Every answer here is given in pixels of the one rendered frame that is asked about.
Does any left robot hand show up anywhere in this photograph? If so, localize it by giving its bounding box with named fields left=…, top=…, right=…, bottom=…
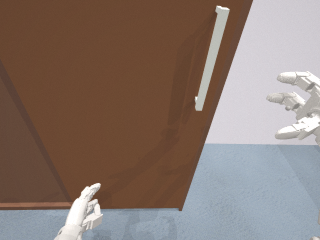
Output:
left=65, top=183, right=103, bottom=233

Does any right robot hand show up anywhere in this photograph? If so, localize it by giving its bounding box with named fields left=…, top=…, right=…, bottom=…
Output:
left=266, top=71, right=320, bottom=141

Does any robot left forearm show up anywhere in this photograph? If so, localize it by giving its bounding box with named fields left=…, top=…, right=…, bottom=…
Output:
left=54, top=224, right=83, bottom=240

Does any handle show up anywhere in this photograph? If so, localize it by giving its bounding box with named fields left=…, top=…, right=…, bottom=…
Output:
left=194, top=6, right=230, bottom=111

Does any wardrobe door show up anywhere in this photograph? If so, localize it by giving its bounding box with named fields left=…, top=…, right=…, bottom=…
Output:
left=0, top=59, right=73, bottom=203
left=0, top=0, right=244, bottom=209

